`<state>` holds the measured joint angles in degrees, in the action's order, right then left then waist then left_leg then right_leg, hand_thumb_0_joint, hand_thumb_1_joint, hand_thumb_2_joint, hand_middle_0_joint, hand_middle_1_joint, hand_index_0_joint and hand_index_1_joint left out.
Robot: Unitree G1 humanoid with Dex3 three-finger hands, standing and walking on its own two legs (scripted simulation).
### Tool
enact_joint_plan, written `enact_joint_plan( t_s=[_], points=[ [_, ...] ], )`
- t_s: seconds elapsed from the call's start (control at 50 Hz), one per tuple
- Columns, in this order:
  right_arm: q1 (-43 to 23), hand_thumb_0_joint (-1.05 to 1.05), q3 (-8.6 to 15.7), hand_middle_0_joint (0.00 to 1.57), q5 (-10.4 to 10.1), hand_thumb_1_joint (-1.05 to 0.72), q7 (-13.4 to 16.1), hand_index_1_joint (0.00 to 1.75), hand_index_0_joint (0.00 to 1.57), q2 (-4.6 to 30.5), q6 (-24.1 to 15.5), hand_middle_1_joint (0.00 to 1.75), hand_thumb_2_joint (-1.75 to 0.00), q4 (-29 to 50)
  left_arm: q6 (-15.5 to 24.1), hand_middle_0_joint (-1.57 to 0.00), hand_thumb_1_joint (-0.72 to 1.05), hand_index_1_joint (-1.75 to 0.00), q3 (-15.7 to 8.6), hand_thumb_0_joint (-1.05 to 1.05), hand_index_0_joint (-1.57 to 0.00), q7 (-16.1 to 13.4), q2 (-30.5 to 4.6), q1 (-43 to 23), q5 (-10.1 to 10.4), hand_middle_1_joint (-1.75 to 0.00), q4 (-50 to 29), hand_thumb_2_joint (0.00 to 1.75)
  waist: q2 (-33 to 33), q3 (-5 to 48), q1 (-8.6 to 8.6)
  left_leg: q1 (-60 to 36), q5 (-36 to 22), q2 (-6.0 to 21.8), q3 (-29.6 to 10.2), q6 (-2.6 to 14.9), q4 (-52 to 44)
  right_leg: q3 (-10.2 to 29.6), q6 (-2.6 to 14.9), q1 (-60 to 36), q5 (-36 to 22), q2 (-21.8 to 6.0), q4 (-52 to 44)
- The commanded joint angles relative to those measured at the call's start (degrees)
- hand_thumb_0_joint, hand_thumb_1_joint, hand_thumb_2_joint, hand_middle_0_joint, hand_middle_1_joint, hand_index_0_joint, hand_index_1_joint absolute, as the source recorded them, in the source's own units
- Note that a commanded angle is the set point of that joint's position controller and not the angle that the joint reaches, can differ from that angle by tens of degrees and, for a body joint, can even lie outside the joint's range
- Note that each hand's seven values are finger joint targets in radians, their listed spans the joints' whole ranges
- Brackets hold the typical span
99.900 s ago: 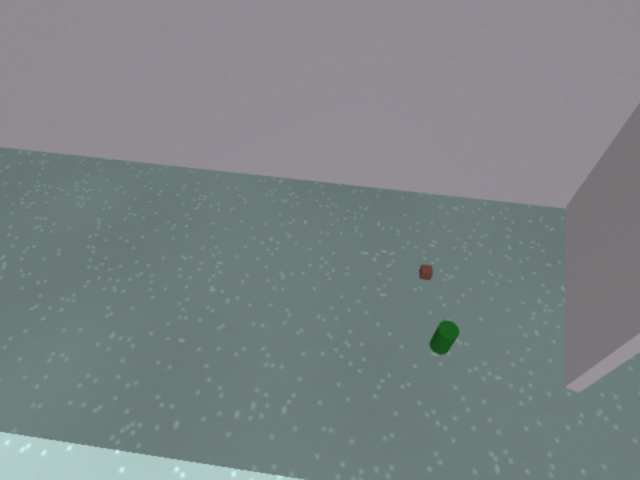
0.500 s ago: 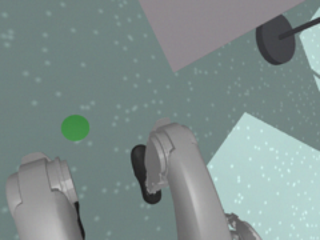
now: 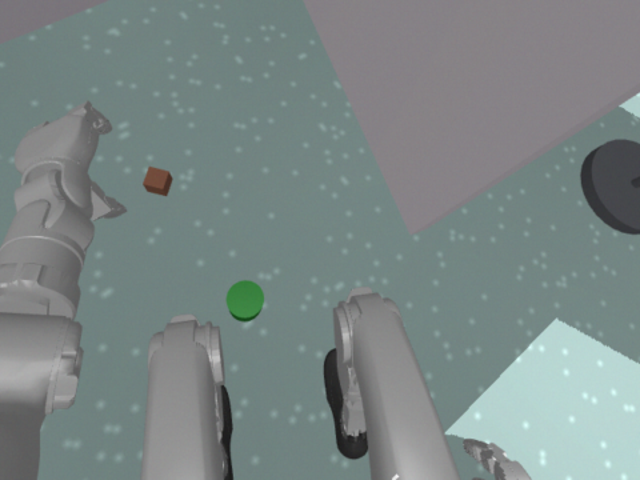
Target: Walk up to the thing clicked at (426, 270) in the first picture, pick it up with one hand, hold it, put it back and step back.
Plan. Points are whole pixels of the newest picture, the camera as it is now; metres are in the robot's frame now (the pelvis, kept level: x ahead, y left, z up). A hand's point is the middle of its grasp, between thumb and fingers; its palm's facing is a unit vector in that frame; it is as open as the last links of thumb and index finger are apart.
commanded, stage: home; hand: left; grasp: from above
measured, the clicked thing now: (158, 181) +0.62 +0.21 -0.42
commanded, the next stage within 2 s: go down in 0.02 s
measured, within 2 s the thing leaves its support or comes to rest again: neither
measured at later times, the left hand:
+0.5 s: hand (58, 177) +0.45 +0.22 +0.00, palm faces -0.18 -0.66 -0.73, open 13.1 cm
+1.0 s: hand (37, 174) +0.43 +0.22 +0.03, palm faces -0.06 -0.72 -0.69, open 13.3 cm
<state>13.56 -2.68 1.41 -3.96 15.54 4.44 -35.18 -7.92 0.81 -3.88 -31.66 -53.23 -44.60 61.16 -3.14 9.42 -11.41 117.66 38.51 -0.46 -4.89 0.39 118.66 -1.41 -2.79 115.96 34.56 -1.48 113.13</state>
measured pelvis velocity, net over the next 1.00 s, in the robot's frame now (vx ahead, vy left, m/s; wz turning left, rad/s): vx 0.04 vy -0.01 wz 0.04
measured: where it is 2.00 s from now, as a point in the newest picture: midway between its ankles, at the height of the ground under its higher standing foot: (284, 440)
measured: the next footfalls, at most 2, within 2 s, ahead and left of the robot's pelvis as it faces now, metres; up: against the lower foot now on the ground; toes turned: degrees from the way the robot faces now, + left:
none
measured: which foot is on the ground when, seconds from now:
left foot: down 0.00-1.00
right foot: down 0.00-1.00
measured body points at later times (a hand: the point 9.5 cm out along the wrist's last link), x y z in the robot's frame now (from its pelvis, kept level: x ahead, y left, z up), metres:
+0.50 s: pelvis +0.02 -0.02 +0.11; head +0.19 +0.00 +0.53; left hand +0.45 +0.25 +0.05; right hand +0.11 -0.29 -0.01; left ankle +0.07 +0.12 -0.40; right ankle +0.11 -0.14 -0.40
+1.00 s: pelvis +0.04 -0.01 +0.16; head +0.20 +0.01 +0.58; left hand +0.44 +0.26 +0.08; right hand +0.12 -0.27 +0.03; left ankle +0.07 +0.12 -0.40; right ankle +0.11 -0.14 -0.40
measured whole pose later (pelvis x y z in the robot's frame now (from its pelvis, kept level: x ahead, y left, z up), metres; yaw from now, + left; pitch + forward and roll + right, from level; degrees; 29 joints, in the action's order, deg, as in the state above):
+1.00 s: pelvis +0.04 -0.01 +0.16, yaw +2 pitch +30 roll -3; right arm 13.0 0.6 2.7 -0.1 12.2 -4.6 -44.0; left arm -18.7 -8.4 -19.9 -19.0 -42.1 -22.7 66.3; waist -2.5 11.0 -8.1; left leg 81.9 35.3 1.4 -3.7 -1.2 87.2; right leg -1.8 -1.0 81.7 31.9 -0.8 83.6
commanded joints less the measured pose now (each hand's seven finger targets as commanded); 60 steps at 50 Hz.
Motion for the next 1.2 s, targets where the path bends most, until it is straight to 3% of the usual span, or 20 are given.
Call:
enact_joint_plan(
  t_s=[0.0, 0.02, 0.08, 0.12, 0.18, 0.2, 0.28, 0.34, 0.36, 0.42, 0.56, 0.66, 0.72, 0.9, 1.04, 1.08, 1.1, 1.14, 1.16, 1.18],
  points=[
    [10.01, 0.0, 5.59, 0.2, -1.27, -0.9, 2.13, 0.3, 0.2, 12.37, -1.67, 0.3, -0.89, 1.79, -1.02, -0.13, -0.21, -0.83, -6.34, 0.0, -0.2, -6.5, -14.18, -24.87, 1.23, -0.92, -16.61, 0.76, -16.5, 45.57, 0.7, -37.14, -9.4, -0.46, 0.81, 0.27, -21.97, -3.87, 5.01, -25.85, -10.95, 1.55, -13.01],
    [9.42, 0.0, 5.44, 0.2, -1.27, -0.9, 2.36, 0.3, 0.2, 11.73, -1.66, 0.3, -0.9, 1.62, -2.46, -0.2, -0.13, -0.75, -5.1, 0.0, -0.18, -6.87, -10.21, -21.23, 2.04, -0.84, -10.51, 0.82, -13.35, 41.71, -0.09, -36.37, -8.68, -0.25, 0.81, 0.37, -22.89, -4.06, 4.91, -25.88, -10.2, 1.89, -14.37],
    [9.08, 0.0, 5.63, 0.2, -0.96, -0.9, 2.94, 0.3, 0.2, 10.4, -2.46, 0.3, -0.89, 0.59, -4.91, -0.16, -0.21, -0.83, -5.41, 0.0, -0.22, -6.85, -7.83, -16.46, 5.76, -0.92, -5.69, 0.75, -7.24, 36.71, -0.24, -33.09, -8.15, -0.47, 1.89, 0.92, -24.74, -3.46, 4.61, -30.41, -8.63, 2.01, -19.23],
    [8.79, 0.0, 5.78, 0.2, -0.9, -0.9, 3.2, 0.3, 0.2, 9.35, -2.96, 0.3, -0.9, 0.93, -5.98, -0.2, -0.21, -0.77, -5.58, 0.0, -0.18, -6.2, -8.3, -15.98, 7.7, -0.79, -4.28, 0.8, -3.89, 35.98, -0.23, -31.16, -7.67, -0.68, 3.35, 1.48, -25.42, -2.55, 4.18, -35.86, -7.16, 2.25, -22.84],
    [8.42, 0.0, 5.97, 0.2, -1.04, -0.91, 3.35, 0.3, 0.2, 8.25, -3.99, 0.3, -0.89, 0.71, -6.95, -0.13, -0.29, -0.85, -6.07, 0.0, -0.18, -5.47, -7.85, -13.17, 10.01, -0.87, -2.21, 0.8, 0.6, 34.8, 0.32, -29.01, -8.69, -0.66, 4.62, 2.12, -25.2, -0.58, 3.56, -42.14, -7.31, 2.12, -26.33],
    [8.51, 0.0, 6.05, 0.2, -1.2, -0.9, 3.61, 0.3, 0.2, 7.92, -4.19, 0.3, -0.9, 0.55, -6.8, -0.2, -0.21, -0.77, -5.45, 0.0, -0.18, -5.36, -5.48, -15.29, 11.25, -0.79, -3.55, 0.82, 0.22, 33.69, -0.69, -29.21, -7.93, -0.56, 4.45, 2.24, -25.9, -0.69, 3.54, -41.27, -7.03, 2.08, -26.93],
    [8.7, 0.0, 6.02, 0.2, -1.2, -0.9, 4.06, 0.3, 0.2, 7.46, -5.41, 0.3, -0.9, 0.14, -5.97, -0.19, -0.21, -0.77, -5.64, 0.0, -0.18, -6.09, -4.56, -14.91, 12.2, -0.79, -2.77, 0.78, 1.3, 30.89, -0.5, -30.96, -7.89, -0.26, 4.84, 2.3, -27.41, 0.39, 3.41, -43.54, -6.55, 2.01, -30.16],
    [8.21, 0.0, 6.02, 0.2, -1.22, -0.91, 4.43, 0.3, 0.2, 7.72, -6.05, 0.3, -0.89, -0.36, -6.0, -0.11, -0.29, -0.85, -7.45, 0.0, -0.13, -7.89, -5.22, -12.9, 13.02, -0.87, -6.16, 0.84, -4.16, 32.59, 1.96, -37.48, -10.03, -0.29, 4.92, 1.51, -30.91, -0.28, 4.15, -43.84, -8.78, 1.81, -30.68],
    [7.65, 0.0, 5.82, 0.2, -1.32, -0.9, 4.58, 0.3, 0.2, 7.64, -6.06, 0.3, -0.9, -0.35, -6.44, -0.19, -0.21, -0.77, -7.02, 0.0, -0.17, -8.52, -4.76, -12.98, 12.83, -0.79, -4.47, 0.76, -4.31, 31.24, 1.43, -39.05, -9.11, -0.16, 4.5, 1.34, -32.33, -0.67, 4.33, -43.14, -7.76, 1.86, -31.24],
    [7.35, 0.0, 6.2, 0.2, -1.43, -0.91, 4.74, 0.3, 0.2, 6.98, -6.38, 0.3, -0.89, -0.65, -7.48, -0.1, -0.29, -0.85, -7.98, 0.0, -0.1, -10.29, -3.99, -10.52, 14.11, -0.87, -8.16, 0.84, -5.61, 35.11, 2.61, -43.78, -12.65, -0.03, 4.96, 1.01, -34.31, -0.4, 4.36, -48.32, -11.56, 1.83, -33.57],
    [7.09, 0.0, 6.42, 0.2, -0.85, -0.9, 5.73, 0.3, 0.2, 6.67, -7.9, 0.3, -0.9, -3.9, -9.7, -0.17, -0.21, -0.77, -7.8, 0.0, -0.16, -12.93, -0.71, -10.93, 17.87, -0.79, -6.32, 0.76, -4.97, 31.06, 1.01, -49.7, -14.23, 0.78, 2.72, 0.5, -38.88, -1.35, 4.64, -48.01, -12.93, 1.69, -36.43],
    [6.5, 0.0, 6.46, 0.2, -0.3, -0.9, 5.9, 0.3, 0.2, 6.75, -9.32, 0.3, -0.89, -5.07, -9.48, -0.09, -0.29, -0.85, -8.47, 0.0, -0.11, -14.49, 0.6, -8.2, 19.2, -0.87, -3.68, 0.84, -5.09, 29.92, 2.37, -52.78, -16.04, 0.97, 2.42, 0.23, -40.82, -1.51, 5.13, -47.87, -13.32, 1.69, -37.13],
    [6.1, 0.0, 6.25, 0.2, -0.02, -0.9, 5.89, 0.3, 0.2, 6.87, -9.76, 0.3, -0.9, -5.43, -9.3, -0.17, -0.21, -0.77, -8.11, 0.0, -0.16, -15.69, 2.16, -8.0, 19.66, -0.79, -2.09, 0.76, -5.81, 28.28, 2.16, -53.92, -15.72, 1.22, 1.56, -0.18, -42.61, -1.83, 5.4, -46.57, -12.65, 1.82, -37.38],
    [6.78, 0.0, 6.73, 0.2, 0.98, -0.9, 4.7, 0.3, 0.2, 7.21, -10.65, 0.3, -0.89, -5.99, -9.16, -0.08, -0.29, -0.85, -9.51, 0.0, -0.07, -17.54, 3.26, -7.66, 20.91, -0.87, -4.91, 0.84, -6.66, 32.1, 2.44, -59.05, -25.75, 1.79, 0.96, -1.03, -43.52, -2.76, 5.91, -49.78, -19.58, 2.04, -36.88],
    [6.52, 0.0, 6.76, 0.2, 1.11, -0.9, 4.1, 0.3, 0.2, 6.86, -11.17, 0.3, -0.9, -5.9, -10.26, -0.16, -0.21, -0.77, -9.91, 0.0, -0.15, -18.71, 3.51, -7.15, 21.16, -0.79, -1.28, 0.76, -1.92, 29.53, 2.33, -53.37, -18.12, 1.04, 3.7, 0.37, -43.57, -1.29, 5.01, -55.08, -16.4, 2.18, -41.57],
    [6.76, 0.0, 6.84, 0.2, 1.22, -0.91, 3.87, 0.3, 0.2, 6.97, -11.39, 0.3, -0.89, -6.03, -10.52, -0.05, -0.37, -0.93, -9.95, 0.0, -0.05, -19.03, 3.69, -7.37, 21.16, -0.95, -1.71, 0.92, -2.3, 30.92, 2.41, -53.15, -19.31, 0.97, 4.15, 0.33, -43.03, -1.12, 4.95, -56.07, -17.9, 2.15, -41.14],
    [7.32, 0.0, 6.65, 0.2, 1.22, -0.9, 3.82, 0.3, 0.2, 7.2, -11.39, 0.3, -0.9, -6.55, -10.6, -0.13, -0.29, -0.85, -10.42, 0.0, -0.13, -19.32, 2.45, -7.96, 20.87, -0.87, -0.94, 0.84, -2.67, 30.16, 2.29, -52.87, -19.8, 1.0, 4.05, 0.26, -42.82, -1.21, 5.0, -55.5, -18.15, 2.19, -40.62],
    [7.34, 0.0, 6.64, 0.2, 1.37, -0.91, 3.65, 0.3, 0.2, 7.27, -11.46, 0.3, -0.89, -6.8, -10.32, -0.06, -0.45, -0.97, -10.36, 0.0, -0.05, -19.73, 2.47, -9.61, 20.29, -0.97, -0.69, 1.0, -3.64, 30.33, 2.14, -52.81, -20.57, 1.06, 3.92, 0.07, -42.35, -1.29, 5.21, -54.41, -18.55, 2.23, -39.8],
    [7.41, 0.0, 6.44, 0.2, 1.41, -0.9, 3.64, 0.3, 0.2, 7.12, -11.39, 0.3, -0.9, -6.97, -10.22, -0.14, -0.37, -0.89, -10.45, 0.0, -0.13, -20.08, 1.53, -11.35, 19.87, -0.89, 0.05, 0.92, -2.54, 29.27, 1.62, -51.46, -18.9, 1.15, 4.13, 0.41, -41.69, -1.06, 4.99, -54.13, -17.57, 2.21, -40.26],
    [7.41, 0.0, 6.55, 0.2, 1.4, -0.91, 3.61, 0.3, 0.2, 7.41, -11.42, 0.3, -0.89, -6.85, -9.96, -0.06, -0.45, -0.97, -10.86, 0.0, -0.05, -20.46, 0.78, -11.6, 19.44, -0.97, 0.47, 0.96, -2.26, 28.37, 1.71, -49.96, -17.97, 1.02, 4.21, 0.49, -42.0, -0.97, 4.91, -54.41, -16.68, 2.24, -40.46]
  ],
)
